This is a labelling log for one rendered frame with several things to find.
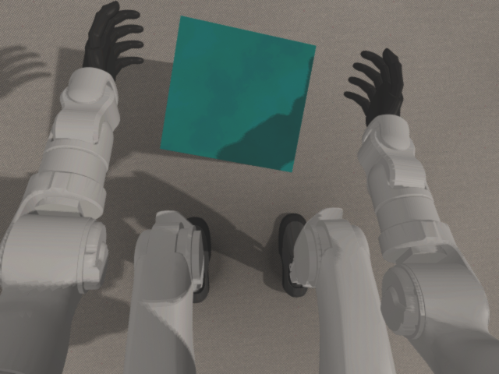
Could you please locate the right robot upper arm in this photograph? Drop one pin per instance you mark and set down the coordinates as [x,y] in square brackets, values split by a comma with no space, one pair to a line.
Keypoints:
[442,311]

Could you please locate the left robot shin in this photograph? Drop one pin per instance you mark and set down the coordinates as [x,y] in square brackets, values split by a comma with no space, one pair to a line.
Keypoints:
[166,216]

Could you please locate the left robot foot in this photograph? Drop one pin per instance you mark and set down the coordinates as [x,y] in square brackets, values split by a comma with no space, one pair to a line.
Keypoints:
[201,225]

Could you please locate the right robot hand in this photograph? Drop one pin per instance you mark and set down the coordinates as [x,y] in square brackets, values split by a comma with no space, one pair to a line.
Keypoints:
[386,94]

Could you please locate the carton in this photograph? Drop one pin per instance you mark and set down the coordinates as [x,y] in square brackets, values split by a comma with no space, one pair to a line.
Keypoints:
[236,95]

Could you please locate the left robot hand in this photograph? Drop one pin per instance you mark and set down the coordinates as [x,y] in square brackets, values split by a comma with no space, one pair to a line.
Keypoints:
[101,49]

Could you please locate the left robot forearm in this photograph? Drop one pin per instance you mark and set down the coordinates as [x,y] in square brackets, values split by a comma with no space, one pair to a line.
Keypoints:
[70,180]

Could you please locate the right robot forearm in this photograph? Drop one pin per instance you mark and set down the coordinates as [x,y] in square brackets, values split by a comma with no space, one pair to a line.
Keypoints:
[411,230]

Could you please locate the left robot upper arm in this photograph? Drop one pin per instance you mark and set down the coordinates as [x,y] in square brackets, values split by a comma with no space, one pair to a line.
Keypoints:
[48,263]

